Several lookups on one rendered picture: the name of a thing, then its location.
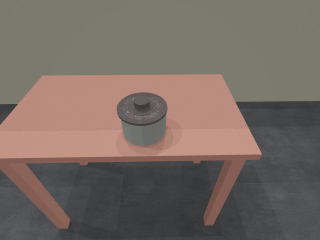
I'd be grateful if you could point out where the knob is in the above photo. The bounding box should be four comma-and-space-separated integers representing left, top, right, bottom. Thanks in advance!
133, 95, 150, 109

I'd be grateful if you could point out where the table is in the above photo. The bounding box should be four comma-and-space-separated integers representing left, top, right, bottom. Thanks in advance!
0, 74, 262, 229

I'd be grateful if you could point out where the lid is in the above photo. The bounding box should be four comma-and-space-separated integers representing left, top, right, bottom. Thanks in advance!
116, 92, 168, 126

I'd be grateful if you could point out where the pot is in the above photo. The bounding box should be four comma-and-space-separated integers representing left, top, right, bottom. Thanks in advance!
121, 114, 167, 146

